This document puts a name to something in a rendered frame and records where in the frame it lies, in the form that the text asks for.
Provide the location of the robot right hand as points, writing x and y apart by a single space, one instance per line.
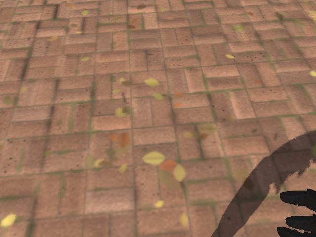
304 222

